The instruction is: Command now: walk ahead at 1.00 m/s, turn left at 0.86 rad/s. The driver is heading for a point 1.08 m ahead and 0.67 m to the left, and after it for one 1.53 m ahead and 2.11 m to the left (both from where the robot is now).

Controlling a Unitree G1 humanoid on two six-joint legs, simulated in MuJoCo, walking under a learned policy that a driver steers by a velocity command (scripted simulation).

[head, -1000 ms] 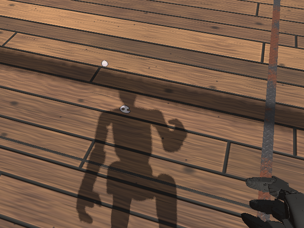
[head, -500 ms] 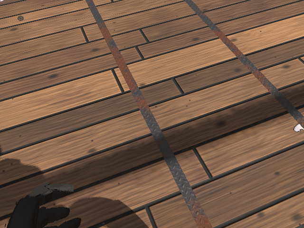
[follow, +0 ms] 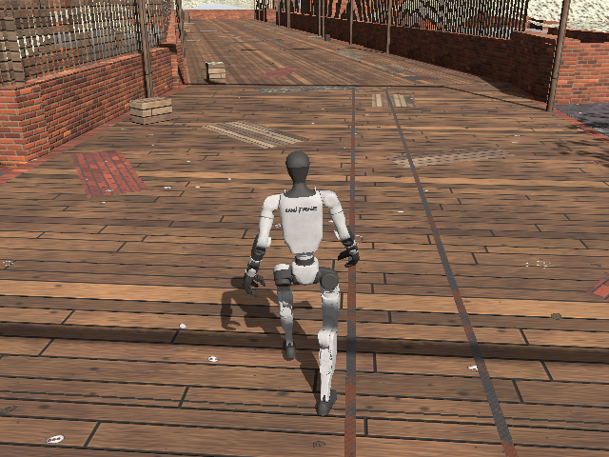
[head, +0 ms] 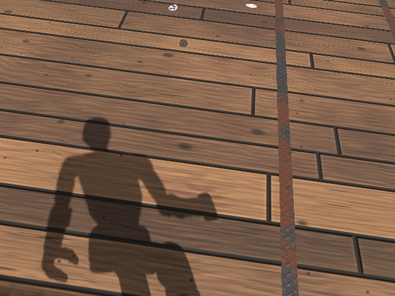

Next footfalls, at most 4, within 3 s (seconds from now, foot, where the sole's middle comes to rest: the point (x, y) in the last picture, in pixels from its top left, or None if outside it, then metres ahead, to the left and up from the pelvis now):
0.04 left None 0.25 0.06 -0.74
0.48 right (188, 244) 0.67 0.05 -0.74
0.96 left None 0.43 0.16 -0.74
1.40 right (72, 198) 0.83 0.49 -0.74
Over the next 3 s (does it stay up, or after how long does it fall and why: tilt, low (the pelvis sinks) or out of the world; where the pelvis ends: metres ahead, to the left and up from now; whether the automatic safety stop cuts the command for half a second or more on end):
stays up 1.20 1.08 0.03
